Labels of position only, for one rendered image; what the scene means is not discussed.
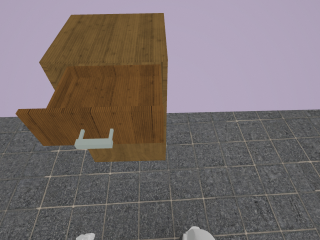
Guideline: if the cabinet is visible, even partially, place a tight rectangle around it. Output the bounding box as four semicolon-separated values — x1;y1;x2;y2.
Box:
39;13;168;162

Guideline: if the handle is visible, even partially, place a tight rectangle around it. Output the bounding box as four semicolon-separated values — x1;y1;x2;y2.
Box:
74;128;114;149

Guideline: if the robot right thigh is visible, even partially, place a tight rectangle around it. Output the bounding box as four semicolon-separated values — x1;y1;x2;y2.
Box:
182;228;215;240

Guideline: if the drawer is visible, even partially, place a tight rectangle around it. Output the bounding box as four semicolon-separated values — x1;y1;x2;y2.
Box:
15;64;164;146

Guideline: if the robot right shin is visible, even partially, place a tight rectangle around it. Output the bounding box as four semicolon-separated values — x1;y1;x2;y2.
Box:
188;226;200;231

